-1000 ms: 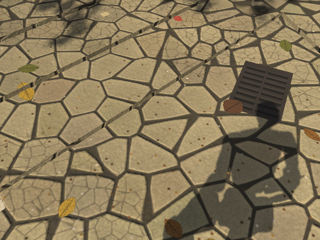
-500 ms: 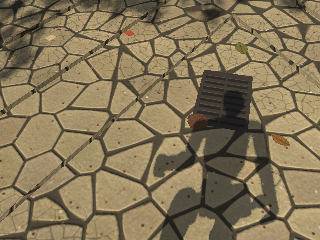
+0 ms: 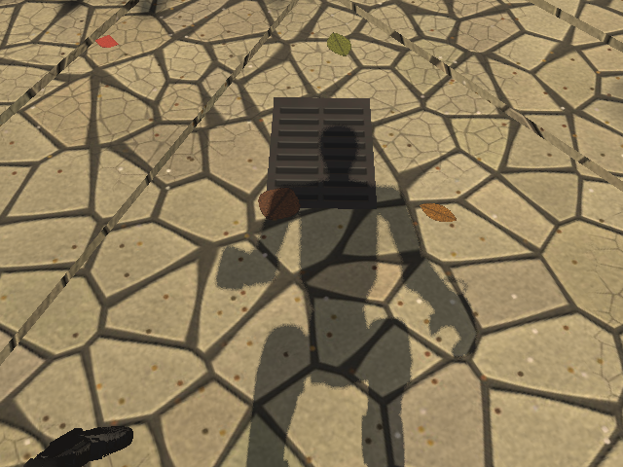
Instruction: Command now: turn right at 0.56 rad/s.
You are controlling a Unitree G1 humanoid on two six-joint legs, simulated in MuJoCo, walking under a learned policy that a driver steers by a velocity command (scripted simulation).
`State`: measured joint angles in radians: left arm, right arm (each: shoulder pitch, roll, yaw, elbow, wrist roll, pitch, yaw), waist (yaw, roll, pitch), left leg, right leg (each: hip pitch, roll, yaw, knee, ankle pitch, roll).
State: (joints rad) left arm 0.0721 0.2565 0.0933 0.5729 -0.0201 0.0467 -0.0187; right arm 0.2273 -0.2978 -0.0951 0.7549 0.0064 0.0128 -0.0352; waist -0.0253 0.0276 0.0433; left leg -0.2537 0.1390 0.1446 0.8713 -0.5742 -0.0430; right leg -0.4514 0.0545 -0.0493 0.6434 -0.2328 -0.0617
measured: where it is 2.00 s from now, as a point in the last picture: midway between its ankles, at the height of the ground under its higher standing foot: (529, 351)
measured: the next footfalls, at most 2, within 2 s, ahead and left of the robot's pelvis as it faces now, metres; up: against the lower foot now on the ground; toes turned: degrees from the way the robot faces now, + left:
left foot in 0.36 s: +0.10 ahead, +0.13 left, +0.00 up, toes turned -16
right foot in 0.86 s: +0.24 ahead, -0.25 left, +0.00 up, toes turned -33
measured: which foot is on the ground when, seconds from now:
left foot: up 0.00-0.34, down 0.36-0.86, up 0.88-1.00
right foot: down 0.00-0.36, up 0.38-0.84, down 0.86-1.00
